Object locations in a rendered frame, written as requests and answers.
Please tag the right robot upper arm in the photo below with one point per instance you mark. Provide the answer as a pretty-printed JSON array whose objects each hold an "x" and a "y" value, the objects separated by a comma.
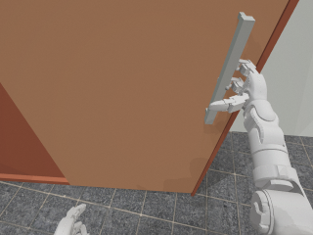
[{"x": 280, "y": 213}]

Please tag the right robot hand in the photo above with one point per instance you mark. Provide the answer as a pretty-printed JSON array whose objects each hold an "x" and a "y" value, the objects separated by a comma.
[{"x": 254, "y": 88}]

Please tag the handle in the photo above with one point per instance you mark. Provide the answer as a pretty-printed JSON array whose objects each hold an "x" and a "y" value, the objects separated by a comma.
[{"x": 235, "y": 51}]

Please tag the wardrobe door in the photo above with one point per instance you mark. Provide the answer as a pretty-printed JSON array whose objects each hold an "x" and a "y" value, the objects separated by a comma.
[
  {"x": 116, "y": 90},
  {"x": 21, "y": 151}
]

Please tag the right robot forearm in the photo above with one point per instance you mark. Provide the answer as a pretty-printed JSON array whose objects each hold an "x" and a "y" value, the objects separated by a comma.
[{"x": 271, "y": 163}]

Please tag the left robot hand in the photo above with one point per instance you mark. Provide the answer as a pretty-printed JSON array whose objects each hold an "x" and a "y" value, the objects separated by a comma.
[{"x": 67, "y": 225}]

